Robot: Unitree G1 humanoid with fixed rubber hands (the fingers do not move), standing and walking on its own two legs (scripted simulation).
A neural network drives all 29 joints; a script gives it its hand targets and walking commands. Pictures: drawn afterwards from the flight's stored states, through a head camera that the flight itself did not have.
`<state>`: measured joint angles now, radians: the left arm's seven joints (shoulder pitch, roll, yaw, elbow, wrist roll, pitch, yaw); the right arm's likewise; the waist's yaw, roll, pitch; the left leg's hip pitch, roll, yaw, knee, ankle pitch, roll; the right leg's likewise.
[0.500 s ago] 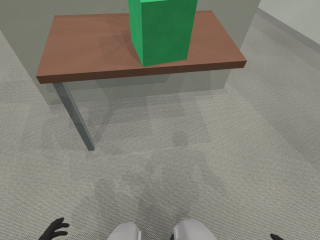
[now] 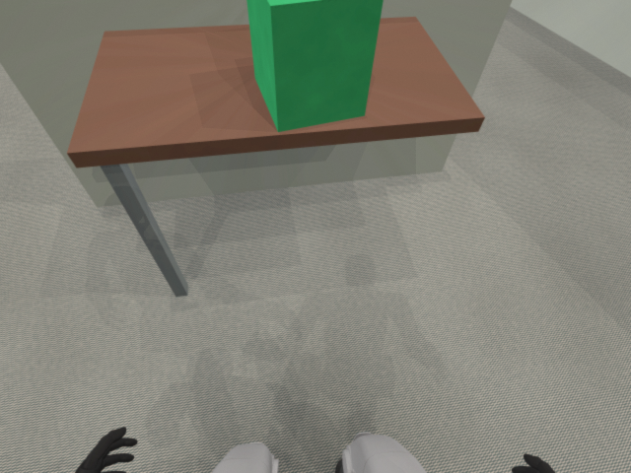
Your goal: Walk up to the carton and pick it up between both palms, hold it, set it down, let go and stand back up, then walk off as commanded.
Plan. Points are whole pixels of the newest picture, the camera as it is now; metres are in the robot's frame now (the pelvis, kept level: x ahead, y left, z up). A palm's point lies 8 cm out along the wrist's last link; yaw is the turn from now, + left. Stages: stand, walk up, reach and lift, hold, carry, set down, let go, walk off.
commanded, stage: stand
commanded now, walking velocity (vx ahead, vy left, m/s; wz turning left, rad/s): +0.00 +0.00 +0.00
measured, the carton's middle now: (308, 43) +0.87 +0.02 +0.06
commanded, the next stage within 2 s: none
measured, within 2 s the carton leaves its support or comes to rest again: neither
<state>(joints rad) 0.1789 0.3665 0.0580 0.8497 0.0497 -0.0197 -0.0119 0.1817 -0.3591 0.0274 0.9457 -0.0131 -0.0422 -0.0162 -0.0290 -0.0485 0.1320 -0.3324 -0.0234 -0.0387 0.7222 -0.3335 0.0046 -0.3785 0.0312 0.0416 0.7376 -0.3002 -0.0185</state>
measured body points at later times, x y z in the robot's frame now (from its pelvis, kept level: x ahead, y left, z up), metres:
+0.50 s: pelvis -0.01 +0.00 +0.00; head +0.02 +0.01 +0.45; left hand +0.11 +0.30 -0.11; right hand +0.06 -0.31 -0.11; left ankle +0.04 +0.13 -0.71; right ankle +0.06 -0.11 -0.71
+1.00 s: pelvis +0.00 +0.00 +0.01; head +0.03 +0.01 +0.46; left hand +0.12 +0.30 -0.11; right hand +0.07 -0.30 -0.11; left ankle +0.04 +0.13 -0.71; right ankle +0.06 -0.11 -0.71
